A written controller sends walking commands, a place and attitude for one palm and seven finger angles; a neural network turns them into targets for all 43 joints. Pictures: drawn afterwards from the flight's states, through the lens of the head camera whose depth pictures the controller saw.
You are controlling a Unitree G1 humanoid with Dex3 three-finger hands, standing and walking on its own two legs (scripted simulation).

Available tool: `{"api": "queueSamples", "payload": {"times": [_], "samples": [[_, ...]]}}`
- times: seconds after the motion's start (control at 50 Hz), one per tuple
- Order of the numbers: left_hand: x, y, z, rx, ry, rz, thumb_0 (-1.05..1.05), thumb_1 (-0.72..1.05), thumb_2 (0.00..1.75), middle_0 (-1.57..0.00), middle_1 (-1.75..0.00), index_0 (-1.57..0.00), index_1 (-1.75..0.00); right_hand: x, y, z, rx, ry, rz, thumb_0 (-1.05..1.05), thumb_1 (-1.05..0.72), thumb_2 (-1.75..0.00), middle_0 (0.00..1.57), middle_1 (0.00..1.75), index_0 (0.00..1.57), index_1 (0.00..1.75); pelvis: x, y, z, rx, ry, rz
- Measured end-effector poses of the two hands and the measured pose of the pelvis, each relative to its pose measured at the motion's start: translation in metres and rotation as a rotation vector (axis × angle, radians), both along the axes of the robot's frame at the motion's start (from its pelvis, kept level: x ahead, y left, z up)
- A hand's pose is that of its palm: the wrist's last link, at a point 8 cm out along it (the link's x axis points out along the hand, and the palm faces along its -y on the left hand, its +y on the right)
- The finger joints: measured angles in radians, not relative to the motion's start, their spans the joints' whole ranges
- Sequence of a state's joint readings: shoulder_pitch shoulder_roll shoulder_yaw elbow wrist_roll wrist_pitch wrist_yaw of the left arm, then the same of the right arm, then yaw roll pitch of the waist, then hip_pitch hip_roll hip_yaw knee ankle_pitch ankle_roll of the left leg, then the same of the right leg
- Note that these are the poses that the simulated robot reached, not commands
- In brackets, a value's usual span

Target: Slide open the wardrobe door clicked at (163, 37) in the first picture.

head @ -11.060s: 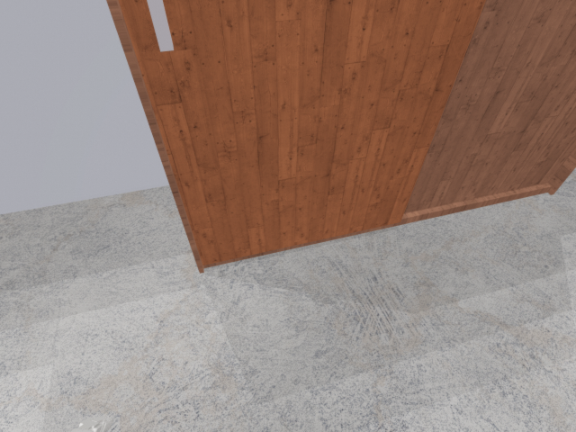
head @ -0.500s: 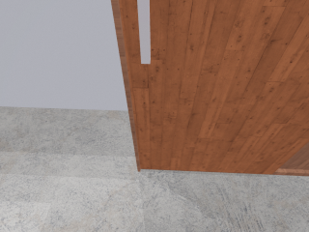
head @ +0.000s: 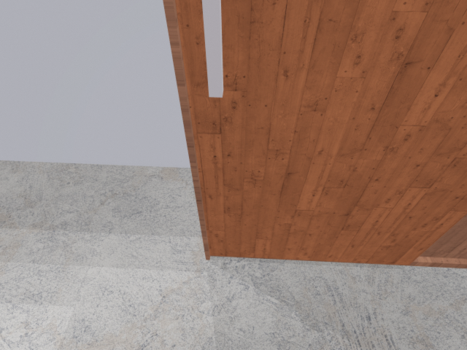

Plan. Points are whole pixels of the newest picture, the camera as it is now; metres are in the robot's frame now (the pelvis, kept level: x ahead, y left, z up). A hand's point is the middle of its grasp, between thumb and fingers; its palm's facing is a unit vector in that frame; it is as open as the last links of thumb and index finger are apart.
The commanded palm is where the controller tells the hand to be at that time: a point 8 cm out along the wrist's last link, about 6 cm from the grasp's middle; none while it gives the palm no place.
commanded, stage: look again from close up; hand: left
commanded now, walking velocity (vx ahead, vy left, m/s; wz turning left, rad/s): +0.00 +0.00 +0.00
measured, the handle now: (215, 40) +0.58 +0.08 +0.25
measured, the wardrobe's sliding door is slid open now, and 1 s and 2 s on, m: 0.00 0.00 0.00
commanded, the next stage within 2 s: shuffle to correct the standing spot in 0.40 s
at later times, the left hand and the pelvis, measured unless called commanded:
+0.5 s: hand out of the picture -0.03 +0.16 -0.18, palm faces +0.05 -0.98 -0.17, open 7.4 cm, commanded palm none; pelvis +0.00 +0.00 +0.00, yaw +0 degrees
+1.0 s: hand out of the picture +0.06 +0.17 -0.19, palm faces +0.00 -0.99 -0.15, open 7.4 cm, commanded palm none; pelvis +0.07 +0.00 -0.01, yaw -1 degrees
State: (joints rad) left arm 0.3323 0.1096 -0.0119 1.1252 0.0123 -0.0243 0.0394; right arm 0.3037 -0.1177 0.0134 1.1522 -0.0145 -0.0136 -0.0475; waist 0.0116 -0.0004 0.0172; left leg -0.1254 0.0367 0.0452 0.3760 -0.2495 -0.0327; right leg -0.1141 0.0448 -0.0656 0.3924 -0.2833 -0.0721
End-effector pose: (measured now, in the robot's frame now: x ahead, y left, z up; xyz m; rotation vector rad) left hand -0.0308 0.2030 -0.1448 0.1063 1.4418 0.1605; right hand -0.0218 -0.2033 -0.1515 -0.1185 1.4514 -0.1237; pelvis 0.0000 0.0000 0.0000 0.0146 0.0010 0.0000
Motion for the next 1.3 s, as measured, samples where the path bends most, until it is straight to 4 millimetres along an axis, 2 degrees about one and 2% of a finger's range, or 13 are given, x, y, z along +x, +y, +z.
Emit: {"api": "queueSamples", "payload": {"times": [0.6,0.7,0.84,0.88,0.92,1.02,1.08,1.12,1.18,1.24,1.3], "samples": [[-0.002,0.004,-0.004,-0.003,0.001,0.013,0.0,0.91,0.9,-0.2,-0.3,-0.19,-0.3,0.001,0.002,0.001,-0.009,0.001,0.002,0.0,-0.91,-0.89,0.2,0.3,0.2,0.3,0.002,0.002,-0.001,-0.005,-0.002,0.004],[-0.007,0.006,-0.011,-0.025,0.031,0.035,0.0,0.91,0.9,-0.2,-0.3,-0.19,-0.3,0.001,0.005,-0.001,-0.012,0.02,-0.004,0.0,-0.91,-0.89,0.2,0.3,0.2,0.3,0.011,0.006,-0.007,-0.017,-0.001,0.005],[-0.008,0.012,-0.024,-0.062,0.12,0.04,0.0,0.91,0.9,-0.2,-0.3,-0.19,-0.3,0.014,0.016,-0.002,-0.041,0.021,-0.042,0.0,-0.91,-0.89,0.2,0.3,0.2,0.3,0.037,0.016,-0.016,-0.012,0.009,-0.017],[0.003,0.015,-0.023,-0.062,0.145,0.006,0.0,0.91,0.9,-0.2,-0.3,-0.19,-0.3,0.014,0.018,-0.002,-0.047,0.017,-0.068,0.0,-0.91,-0.89,0.2,0.3,0.2,0.3,0.044,0.016,-0.017,-0.007,0.01,-0.033],[0.024,0.018,-0.022,-0.053,0.138,-0.018,0.0,0.91,0.9,-0.2,-0.3,-0.19,-0.3,0.008,0.02,0.001,-0.044,0.039,-0.087,0.0,-0.91,-0.89,0.2,0.3,0.2,0.3,0.051,0.013,-0.015,-0.005,0.012,-0.034],[0.105,0.022,-0.013,-0.001,0.014,-0.046,0.01,0.93,0.9,-0.2,-0.3,-0.19,-0.3,-0.009,0.014,0.009,-0.013,0.174,-0.099,0.0,-0.91,-0.89,0.2,0.3,0.2,0.3,0.072,-0.001,-0.01,-0.016,0.022,-0.015],[0.154,0.022,-0.01,0.042,-0.075,-0.06,0.02,0.95,0.9,-0.2,-0.3,-0.19,-0.3,-0.009,-0.001,0.006,0.004,0.247,-0.103,0.0,-0.9,-0.89,0.2,0.3,0.2,0.3,0.089,-0.016,-0.015,-0.027,0.021,-0.006],[0.182,0.02,-0.014,0.075,-0.143,-0.063,0.02,0.94,0.9,-0.2,-0.3,-0.19,-0.3,-0.003,-0.016,-0.002,0.011,0.277,-0.103,0.0,-0.9,-0.89,0.2,0.3,0.2,0.3,0.102,-0.029,-0.025,-0.017,0.016,0.008],[0.204,0.011,-0.012,0.096,-0.195,-0.036,0.01,0.94,0.9,-0.2,-0.3,-0.19,-0.3,0.03,-0.042,-0.007,-0.016,0.264,-0.077,0.0,-0.9,-0.89,0.2,0.3,0.2,0.3,0.114,-0.038,-0.025,-0.027,-0.002,0.032],[0.213,-0.003,-0.012,0.08,-0.186,-0.033,0.0,0.93,0.9,-0.2,-0.3,-0.19,-0.3,0.084,-0.063,-0.006,-0.058,0.157,-0.046,0.0,-0.91,-0.89,0.2,0.3,0.2,0.3,0.125,-0.043,-0.019,-0.022,-0.003,0.038],[0.218,-0.016,-0.016,0.043,-0.17,-0.025,0.0,0.92,0.9,-0.2,-0.3,-0.19,-0.3,0.142,-0.073,-0.003,-0.089,0.013,-0.02,0.0,-0.91,-0.89,0.2,0.3,0.19,0.3,0.134,-0.043,-0.017,-0.02,-0.001,0.037]]}}
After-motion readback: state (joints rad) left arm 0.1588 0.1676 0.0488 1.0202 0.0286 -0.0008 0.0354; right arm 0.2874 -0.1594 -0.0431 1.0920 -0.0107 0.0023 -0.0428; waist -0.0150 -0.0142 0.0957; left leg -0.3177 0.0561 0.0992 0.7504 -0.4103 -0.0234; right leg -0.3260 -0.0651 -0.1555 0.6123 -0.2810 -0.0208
